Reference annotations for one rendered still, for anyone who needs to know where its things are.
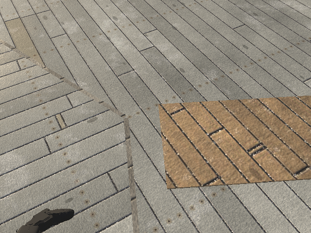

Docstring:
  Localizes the left robot hand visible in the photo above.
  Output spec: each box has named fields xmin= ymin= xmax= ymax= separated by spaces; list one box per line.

xmin=16 ymin=208 xmax=75 ymax=233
